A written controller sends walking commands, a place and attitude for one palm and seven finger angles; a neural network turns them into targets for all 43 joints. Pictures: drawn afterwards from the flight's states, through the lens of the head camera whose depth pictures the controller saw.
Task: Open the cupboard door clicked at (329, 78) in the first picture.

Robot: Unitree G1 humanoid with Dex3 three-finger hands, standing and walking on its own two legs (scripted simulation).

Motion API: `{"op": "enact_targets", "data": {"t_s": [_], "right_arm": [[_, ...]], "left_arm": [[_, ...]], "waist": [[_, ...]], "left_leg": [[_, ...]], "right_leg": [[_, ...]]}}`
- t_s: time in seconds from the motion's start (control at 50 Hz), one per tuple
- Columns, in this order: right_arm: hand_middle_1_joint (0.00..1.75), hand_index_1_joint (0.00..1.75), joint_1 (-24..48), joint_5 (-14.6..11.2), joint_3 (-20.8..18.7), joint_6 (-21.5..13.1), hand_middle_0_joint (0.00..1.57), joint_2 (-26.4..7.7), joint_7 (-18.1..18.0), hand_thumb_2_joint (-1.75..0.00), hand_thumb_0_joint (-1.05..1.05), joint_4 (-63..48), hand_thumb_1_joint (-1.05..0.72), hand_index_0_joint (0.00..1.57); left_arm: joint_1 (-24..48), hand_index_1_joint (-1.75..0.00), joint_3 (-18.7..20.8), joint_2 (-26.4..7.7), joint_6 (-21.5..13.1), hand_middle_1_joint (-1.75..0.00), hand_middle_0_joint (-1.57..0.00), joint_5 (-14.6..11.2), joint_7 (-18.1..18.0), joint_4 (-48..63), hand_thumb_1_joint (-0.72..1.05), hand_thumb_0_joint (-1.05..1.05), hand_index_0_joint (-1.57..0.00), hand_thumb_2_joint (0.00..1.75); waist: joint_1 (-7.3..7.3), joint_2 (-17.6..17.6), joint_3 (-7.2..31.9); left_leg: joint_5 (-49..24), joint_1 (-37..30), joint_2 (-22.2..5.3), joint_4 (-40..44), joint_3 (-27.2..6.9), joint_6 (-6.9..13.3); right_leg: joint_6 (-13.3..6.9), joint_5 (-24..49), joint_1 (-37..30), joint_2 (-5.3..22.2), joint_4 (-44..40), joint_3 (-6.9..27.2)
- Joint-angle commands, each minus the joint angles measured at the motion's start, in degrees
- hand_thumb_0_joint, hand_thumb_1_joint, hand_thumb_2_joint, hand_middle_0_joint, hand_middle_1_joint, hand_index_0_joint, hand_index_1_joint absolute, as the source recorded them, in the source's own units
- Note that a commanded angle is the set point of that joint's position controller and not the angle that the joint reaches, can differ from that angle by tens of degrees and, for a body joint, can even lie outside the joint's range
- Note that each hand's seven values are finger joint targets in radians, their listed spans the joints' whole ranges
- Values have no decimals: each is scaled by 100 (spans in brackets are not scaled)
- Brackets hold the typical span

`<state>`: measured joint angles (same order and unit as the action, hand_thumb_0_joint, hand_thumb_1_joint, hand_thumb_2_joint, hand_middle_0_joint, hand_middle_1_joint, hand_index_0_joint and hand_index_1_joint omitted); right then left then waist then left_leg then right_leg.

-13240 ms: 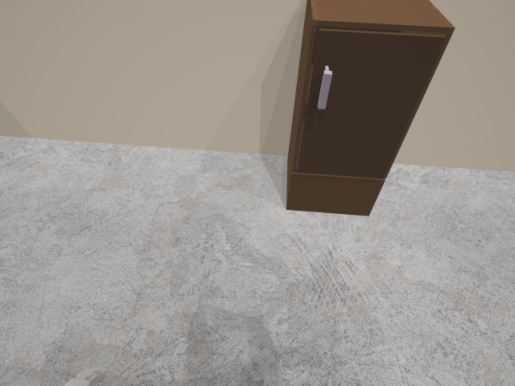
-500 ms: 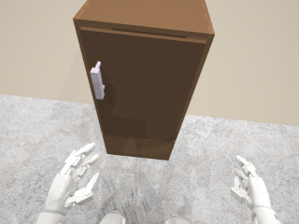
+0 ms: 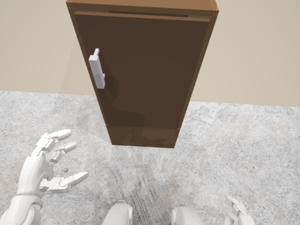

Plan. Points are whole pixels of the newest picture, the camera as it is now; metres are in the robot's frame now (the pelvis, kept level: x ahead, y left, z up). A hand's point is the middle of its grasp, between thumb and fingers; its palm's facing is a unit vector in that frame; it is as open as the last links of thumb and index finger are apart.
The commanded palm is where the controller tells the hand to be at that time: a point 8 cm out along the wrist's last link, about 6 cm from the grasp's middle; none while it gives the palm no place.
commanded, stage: raise the hand with hooked fingers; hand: left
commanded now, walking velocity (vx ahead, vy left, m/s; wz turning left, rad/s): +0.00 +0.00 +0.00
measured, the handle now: (99, 68) +0.59 +0.20 +0.04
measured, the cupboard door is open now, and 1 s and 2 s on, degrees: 0 0 0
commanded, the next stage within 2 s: move the hooked fingers beside the handle in 1.20 s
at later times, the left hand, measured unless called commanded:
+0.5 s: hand (46, 151) +0.28 +0.27 +0.05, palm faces +0.00 -1.00 -0.07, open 13.8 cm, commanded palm +0.26 +0.32 +0.06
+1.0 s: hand (46, 139) +0.31 +0.27 +0.06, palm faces -0.01 -1.00 -0.05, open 14.0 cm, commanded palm +0.28 +0.32 +0.06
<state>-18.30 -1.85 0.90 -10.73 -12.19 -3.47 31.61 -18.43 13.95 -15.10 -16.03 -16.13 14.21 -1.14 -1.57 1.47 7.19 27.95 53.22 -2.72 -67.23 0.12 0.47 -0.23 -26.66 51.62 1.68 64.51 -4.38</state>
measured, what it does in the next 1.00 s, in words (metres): stands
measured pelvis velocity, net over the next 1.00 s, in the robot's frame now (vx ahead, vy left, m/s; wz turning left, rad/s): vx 0.02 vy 0.00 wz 0.00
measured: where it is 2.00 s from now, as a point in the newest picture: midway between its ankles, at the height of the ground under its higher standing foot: outside the picture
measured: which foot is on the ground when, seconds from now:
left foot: down 0.00-1.00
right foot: down 0.00-1.00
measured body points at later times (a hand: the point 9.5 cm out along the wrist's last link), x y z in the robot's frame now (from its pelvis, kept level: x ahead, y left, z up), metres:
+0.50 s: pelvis +0.02 +0.01 +0.01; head +0.10 +0.03 +0.45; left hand +0.28 +0.32 +0.06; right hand +0.22 -0.22 -0.06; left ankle +0.05 +0.11 -0.65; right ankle +0.05 -0.12 -0.65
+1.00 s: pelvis +0.02 +0.00 +0.01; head +0.10 +0.02 +0.45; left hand +0.30 +0.33 +0.06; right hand +0.17 -0.26 -0.07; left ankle +0.05 +0.11 -0.65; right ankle +0.05 -0.12 -0.65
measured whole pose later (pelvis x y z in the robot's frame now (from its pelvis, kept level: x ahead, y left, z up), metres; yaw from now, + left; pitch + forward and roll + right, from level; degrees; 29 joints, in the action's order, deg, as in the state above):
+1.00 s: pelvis +0.02 +0.00 +0.01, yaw +0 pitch +16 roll -3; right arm -16.9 -2.0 1.1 -11.3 -16.6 -2.6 30.7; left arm -0.9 25.7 -23.5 -20.3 -21.2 31.1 -22.7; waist -1.9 0.7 6.7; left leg 29.0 51.8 -2.9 -65.1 -0.5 0.5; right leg -0.1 -27.3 49.7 0.9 61.5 -4.5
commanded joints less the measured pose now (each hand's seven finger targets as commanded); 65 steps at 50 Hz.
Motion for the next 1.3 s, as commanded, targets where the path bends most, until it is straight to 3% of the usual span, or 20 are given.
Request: {"op": "enact_targets", "data": {"t_s": [0.0,0.06,0.12,0.24,0.3,0.36,0.46,0.52,0.56,0.68,0.74,0.8,0.86,0.94,1.06,1.12,1.14,1.2,1.26,1.28], "right_arm": [[30,30,649,58,-319,-508,20,-939,-20,-90,0,-828,-90,20],[30,30,547,-23,-348,-603,20,-1128,-78,-90,0,-889,-90,20],[30,30,455,-91,-379,-668,20,-1208,-141,-90,0,-947,-90,20],[30,30,426,-6,-358,-600,20,-1113,-103,-90,0,-899,-90,20],[30,30,457,10,-337,-524,20,-1083,-13,-90,0,-841,-90,20],[30,30,384,-9,-322,-459,20,-1187,-2,-90,0,-846,-90,20],[30,30,329,-33,-305,-443,20,-1276,-64,-90,0,-896,-90,20],[30,30,355,-10,-295,-476,20,-1242,-94,-90,0,-882,-90,20],[30,30,343,24,-262,-490,20,-1214,-75,-90,0,-813,-90,20],[30,30,278,-35,-273,-387,20,-1292,-61,-90,0,-731,-90,20],[30,30,250,-54,-296,-378,20,-1320,-35,-90,0,-881,-90,20],[30,30,215,-46,-329,-374,20,-1323,-3,-90,0,-925,-90,20],[30,30,206,-5,-324,-369,20,-1291,12,-90,0,-895,-90,20],[30,30,252,-8,-302,-348,20,-1269,7,-90,0,-864,-90,20],[30,30,223,-41,-310,-317,20,-1289,-19,-90,0,-923,-90,20],[30,30,242,-44,-295,-327,20,-1269,-26,-90,0,-921,-90,20],[30,30,237,-22,-285,-334,20,-1276,-39,-90,0,-911,-90,20],[30,30,286,-36,-274,-326,20,-1253,-47,-90,0,-866,-90,20],[30,30,296,-36,-259,-335,20,-1266,-52,-90,0,-866,-90,20],[30,30,269,-41,-262,-334,20,-1269,-48,-90,0,-877,-90,20]], "left_arm": [[846,-99,260,-787,-1120,-99,-28,105,25,562,-17,0,-28,44],[1260,-103,100,-901,-1146,-103,-28,-41,604,396,-24,0,-28,41],[1130,-108,519,-1319,-893,-108,-29,-231,945,430,-31,0,-29,38],[1147,-117,1344,-1729,-795,-117,-30,-489,714,647,-45,0,-30,32],[1287,-120,1100,-1391,-804,-120,-30,-411,645,246,-50,0,-30,30],[1611,-120,883,-1361,-681,-120,-30,-314,928,-281,-50,0,-30,30],[2178,-120,1188,-1861,-482,-120,-30,-433,1496,-437,-50,0,-30,30],[2388,-120,1608,-2196,-626,-120,-30,-604,1547,-248,-50,0,-30,30],[2509,-120,1795,-2377,-737,-120,-30,-647,1527,-239,-50,0,-30,30],[2627,-120,1665,-2256,-523,-120,-30,-609,1692,-1284,-50,0,-30,30],[2463,-120,1447,-2081,-338,-120,-30,-647,1911,-1326,-50,0,-30,30],[2397,-120,1661,-2304,-412,-120,-30,-701,1897,-1038,-50,0,-30,30],[2575,-120,1902,-2504,-677,-120,-30,-742,1734,-860,-50,0,-30,30],[2697,-120,1835,-2360,-872,-120,-30,-722,1567,-1104,-50,0,-30,30],[2561,-120,1663,-2377,-699,-120,-30,-620,1772,-991,-50,0,-30,30],[2535,-120,1741,-2434,-714,-120,-30,-651,1738,-875,-50,0,-30,30],[2591,-120,1768,-2441,-726,-120,-30,-698,1724,-932,-50,0,-30,30],[2637,-120,1797,-2298,-769,-120,-30,-756,1662,-1164,-50,0,-30,30],[2793,-120,1706,-2285,-753,-120,-30,-703,1710,-1243,-50,0,-30,30],[2695,-120,1632,-2219,-713,-120,-30,-676,1743,-1339,-50,0,-30,30]], "waist": [[-55,45,593],[-116,197,827],[65,348,1400],[306,500,1605],[136,615,1202],[-34,355,996],[9,376,1563],[127,359,1922],[189,683,1985],[49,434,1435],[86,464,1588],[136,269,1852],[125,259,1777],[71,401,1311],[81,514,1759],[88,580,1669],[53,343,1538],[31,211,1374],[51,491,1448],[34,395,1432]], "left_leg": [[181,-345,263,1077,-266,47],[386,-471,293,1117,-278,71],[-108,-865,296,1250,-276,78],[-1450,-1346,251,1303,-349,-9],[-1327,-1281,238,1277,-317,-40],[-1149,-1110,224,1229,-313,-11],[-1484,-1314,247,1159,-279,30],[-1869,-1508,236,1139,-302,28],[-2114,-1614,224,1113,-302,-17],[-1614,-1287,216,1225,-274,6],[-1706,-1376,241,1266,-249,41],[-1801,-1391,247,1254,-224,65],[-1708,-1278,240,1188,-198,60],[-1223,-1056,245,1219,-189,52],[-1367,-1268,245,1246,-151,93],[-1400,-1322,239,1283,-176,81],[-1387,-1217,228,1242,-211,86],[-1041,-1033,242,1231,-197,74],[-1062,-1061,244,1200,-187,66],[-1118,-1096,247,1215,-192,67]], "right_leg": [[-111,-805,-123,-232,-960,116],[-124,-854,-176,-211,-1029,205],[-132,-378,-646,-222,-1086,203],[-194,775,-1034,-343,-829,-35],[-153,748,-730,-331,-871,-67],[-141,695,-605,-347,-924,-49],[-148,1064,-955,-353,-959,40],[-151,1329,-1166,-356,-910,51],[-183,1442,-1126,-366,-834,42],[-154,1070,-925,-350,-991,32],[-168,1160,-1037,-351,-1037,48],[-128,1302,-1263,-340,-1076,99],[-142,1173,-1200,-367,-1037,142],[-168,636,-946,-367,-1080,172],[-134,898,-1234,-323,-1139,254],[-132,915,-1168,-336,-1149,207],[-150,886,-1121,-374,-1118,180],[-108,549,-1023,-341,-1175,212],[-141,573,-970,-331,-1112,228],[-134,660,-991,-328,-1106,204]]}}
